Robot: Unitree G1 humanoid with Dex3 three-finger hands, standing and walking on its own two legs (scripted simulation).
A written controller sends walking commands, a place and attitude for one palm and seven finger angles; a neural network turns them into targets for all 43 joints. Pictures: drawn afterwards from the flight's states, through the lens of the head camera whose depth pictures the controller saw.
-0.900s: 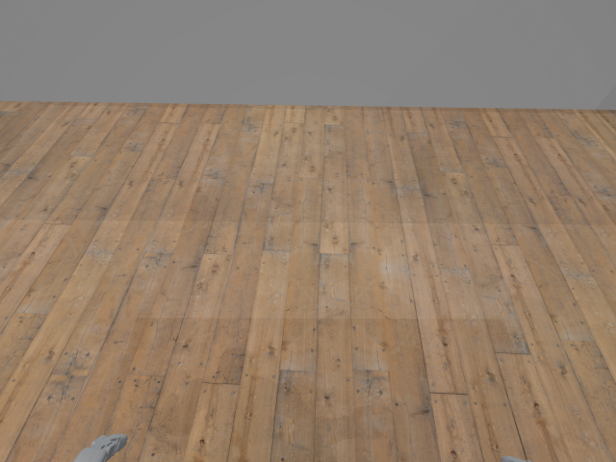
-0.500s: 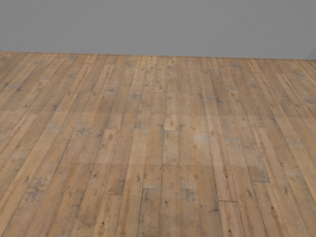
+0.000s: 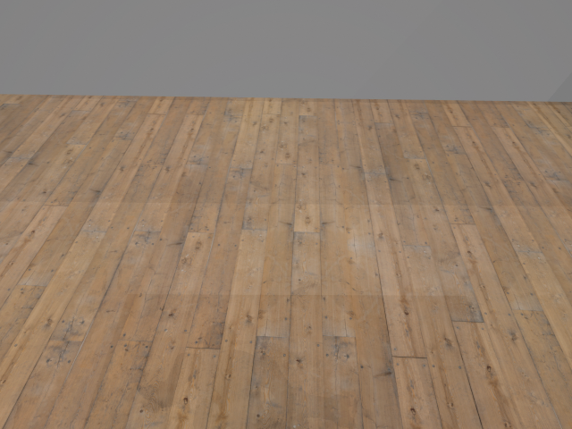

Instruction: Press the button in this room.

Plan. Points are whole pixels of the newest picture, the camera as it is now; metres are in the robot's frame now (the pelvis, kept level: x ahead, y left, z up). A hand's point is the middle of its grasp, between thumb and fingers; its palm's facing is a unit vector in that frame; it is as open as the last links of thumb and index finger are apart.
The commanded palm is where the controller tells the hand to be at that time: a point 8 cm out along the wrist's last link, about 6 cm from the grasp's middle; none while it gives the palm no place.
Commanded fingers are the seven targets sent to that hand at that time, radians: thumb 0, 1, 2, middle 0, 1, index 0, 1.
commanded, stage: turn or walk to find it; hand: left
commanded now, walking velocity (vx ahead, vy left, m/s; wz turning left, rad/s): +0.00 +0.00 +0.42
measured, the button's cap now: out of the picture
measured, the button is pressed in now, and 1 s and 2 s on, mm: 0 0 0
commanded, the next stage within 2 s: none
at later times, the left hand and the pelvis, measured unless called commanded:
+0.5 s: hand out of the picture +0.03 +0.22 -0.18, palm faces +0.10 -0.96 -0.24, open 7.4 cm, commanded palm none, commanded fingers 0.00 0.90 0.90 -0.20 -0.30 -0.20 -0.30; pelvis -0.02 +0.01 -0.01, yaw +7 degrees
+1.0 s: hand out of the picture -0.07 +0.17 -0.16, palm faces +0.38 -0.89 -0.26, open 7.4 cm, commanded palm none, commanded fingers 0.00 0.90 0.90 -0.20 -0.30 -0.20 -0.30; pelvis -0.05 -0.03 -0.01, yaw +23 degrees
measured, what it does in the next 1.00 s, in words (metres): steps on the spot, turning left: right foot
